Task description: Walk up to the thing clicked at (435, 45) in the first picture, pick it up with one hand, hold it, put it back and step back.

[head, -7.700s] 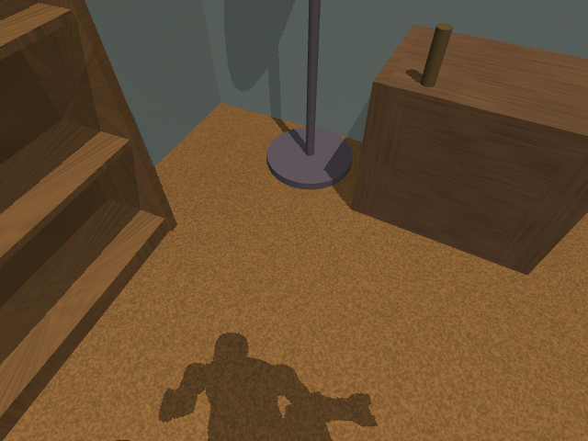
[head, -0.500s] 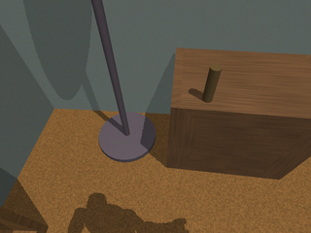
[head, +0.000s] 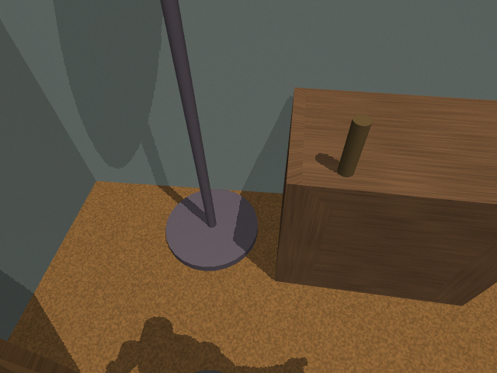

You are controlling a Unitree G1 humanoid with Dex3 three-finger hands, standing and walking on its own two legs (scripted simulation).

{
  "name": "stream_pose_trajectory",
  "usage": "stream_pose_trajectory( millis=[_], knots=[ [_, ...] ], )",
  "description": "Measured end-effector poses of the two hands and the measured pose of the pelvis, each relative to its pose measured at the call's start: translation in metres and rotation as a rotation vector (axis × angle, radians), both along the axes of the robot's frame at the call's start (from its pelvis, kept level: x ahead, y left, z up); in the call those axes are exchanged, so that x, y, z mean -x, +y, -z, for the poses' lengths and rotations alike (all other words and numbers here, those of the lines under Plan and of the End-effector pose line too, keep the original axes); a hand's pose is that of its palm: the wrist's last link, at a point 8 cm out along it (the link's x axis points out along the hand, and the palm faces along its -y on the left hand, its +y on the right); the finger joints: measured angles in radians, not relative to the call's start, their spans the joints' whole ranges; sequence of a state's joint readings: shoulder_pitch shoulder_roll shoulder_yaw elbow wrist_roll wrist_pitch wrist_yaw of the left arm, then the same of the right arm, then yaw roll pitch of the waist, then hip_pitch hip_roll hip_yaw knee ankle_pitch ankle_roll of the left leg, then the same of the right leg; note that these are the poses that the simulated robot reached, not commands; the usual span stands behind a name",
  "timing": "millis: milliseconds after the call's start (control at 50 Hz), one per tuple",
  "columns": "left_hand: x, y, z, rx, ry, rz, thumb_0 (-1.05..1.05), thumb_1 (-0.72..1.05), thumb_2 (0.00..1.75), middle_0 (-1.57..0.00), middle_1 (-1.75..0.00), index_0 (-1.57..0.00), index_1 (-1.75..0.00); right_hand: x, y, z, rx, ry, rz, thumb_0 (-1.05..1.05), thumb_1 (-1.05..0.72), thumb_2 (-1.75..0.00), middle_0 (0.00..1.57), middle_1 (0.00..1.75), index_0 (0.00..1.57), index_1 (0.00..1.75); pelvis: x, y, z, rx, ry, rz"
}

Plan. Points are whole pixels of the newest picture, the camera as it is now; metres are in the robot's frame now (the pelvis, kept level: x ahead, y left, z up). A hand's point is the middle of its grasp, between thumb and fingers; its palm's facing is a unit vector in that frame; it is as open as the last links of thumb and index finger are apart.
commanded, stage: walk up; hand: right
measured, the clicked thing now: (353, 147) +0.64 -0.21 -0.06
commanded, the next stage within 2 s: none
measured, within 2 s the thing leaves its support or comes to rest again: neither
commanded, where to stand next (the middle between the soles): +0.28 +0.03 m, yaw -4 degrees
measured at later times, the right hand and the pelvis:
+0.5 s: hand out of the picture +0.15 -0.22 -0.15, palm faces +0.07 +0.94 -0.33, open 7.4 cm; pelvis +0.13 +0.05 -0.01, yaw -4 degrees
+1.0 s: hand (378, 294) +0.30 -0.22 -0.15, palm faces +0.04 +0.92 -0.39, open 7.4 cm; pelvis +0.23 +0.04 -0.02, yaw -5 degrees
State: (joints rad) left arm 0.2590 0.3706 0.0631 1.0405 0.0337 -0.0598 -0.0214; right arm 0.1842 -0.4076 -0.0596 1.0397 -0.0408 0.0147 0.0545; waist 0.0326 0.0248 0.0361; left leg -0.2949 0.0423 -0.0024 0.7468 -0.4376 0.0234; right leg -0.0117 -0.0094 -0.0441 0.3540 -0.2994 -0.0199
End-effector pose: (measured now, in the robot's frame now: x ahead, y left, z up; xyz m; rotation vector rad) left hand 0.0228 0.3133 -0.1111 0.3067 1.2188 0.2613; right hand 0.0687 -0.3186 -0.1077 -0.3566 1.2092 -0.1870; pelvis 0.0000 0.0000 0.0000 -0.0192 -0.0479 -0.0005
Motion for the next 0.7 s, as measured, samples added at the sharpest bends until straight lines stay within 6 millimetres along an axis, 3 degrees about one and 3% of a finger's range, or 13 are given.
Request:
stream_pose_trajectory(
  millis=[120,180,260,360,460,600,700],
  knots=[
    [0.003,0.049,0.015,-0.010,0.107,-0.005,0.00,0.90,0.90,-0.21,-0.30,-0.20,-0.30,-0.038,0.021,-0.007,0.041,-0.047,-0.015,0.00,-0.90,-0.90,0.20,0.30,0.20,0.30,-0.028,0.033,0.012,0.010,-0.020,0.001],
    [-0.018,0.070,0.029,-0.016,0.133,0.023,0.01,0.91,0.90,-0.20,-0.30,-0.20,-0.30,-0.045,0.035,-0.003,0.063,-0.085,0.013,0.00,-0.90,-0.90,0.20,0.30,0.20,0.30,-0.042,0.051,0.023,-0.021,-0.037,0.021],
    [-0.063,0.077,0.022,-0.006,0.087,0.065,0.01,0.91,0.90,-0.20,-0.30,-0.20,-0.30,-0.038,0.054,-0.006,0.036,-0.061,0.067,0.00,-0.90,-0.90,0.20,0.30,0.20,0.30,-0.062,0.060,0.015,-0.015,-0.038,0.027],
    [-0.116,0.077,0.004,0.000,0.017,0.112,0.01,0.91,0.90,-0.20,-0.30,-0.20,-0.30,-0.040,0.069,-0.007,0.001,-0.046,0.093,0.00,-0.90,-0.90,0.20,0.30,0.20,0.30,-0.090,0.063,0.005,-0.027,-0.034,0.040],
    [-0.160,0.070,-0.009,-0.015,0.002,0.154,0.00,0.91,0.90,-0.20,-0.30,-0.20,-0.30,-0.058,0.065,0.002,-0.025,-0.039,0.102,0.00,-0.90,-0.90,0.20,0.30,0.20,0.30,-0.120,0.058,0.004,-0.039,-0.025,0.057],
    [-0.216,0.042,-0.012,-0.070,-0.043,0.161,0.00,0.91,0.90,-0.20,-0.30,-0.20,-0.30,-0.109,0.041,0.029,-0.047,-0.030,0.115,0.00,-0.90,-0.90,0.20,0.30,0.20,0.30,-0.165,0.034,0.017,-0.015,-0.016,0.064],
    [-0.241,0.019,-0.017,-0.039,-0.072,0.159,0.00,0.91,0.90,-0.20,-0.30,-0.20,-0.30,-0.156,0.041,0.022,-0.056,-0.048,0.081,0.01,-0.90,-0.90,0.20,0.30,0.20,0.30,-0.186,0.029,0.007,-0.046,-0.003,0.083]
  ],
)
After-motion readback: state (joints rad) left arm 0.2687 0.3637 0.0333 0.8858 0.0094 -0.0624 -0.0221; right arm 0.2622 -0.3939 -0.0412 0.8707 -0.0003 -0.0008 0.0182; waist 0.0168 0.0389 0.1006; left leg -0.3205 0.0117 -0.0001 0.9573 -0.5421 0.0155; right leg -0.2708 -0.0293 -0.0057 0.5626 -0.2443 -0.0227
